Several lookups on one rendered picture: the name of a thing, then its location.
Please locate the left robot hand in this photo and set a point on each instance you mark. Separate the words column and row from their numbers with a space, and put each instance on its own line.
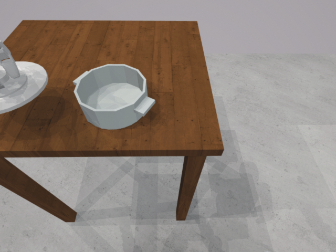
column 8, row 64

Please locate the table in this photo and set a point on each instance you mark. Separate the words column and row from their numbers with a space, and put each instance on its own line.
column 182, row 122

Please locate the pot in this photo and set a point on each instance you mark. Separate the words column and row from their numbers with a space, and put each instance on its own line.
column 113, row 96

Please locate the lid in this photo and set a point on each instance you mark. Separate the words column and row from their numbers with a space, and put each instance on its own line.
column 20, row 91

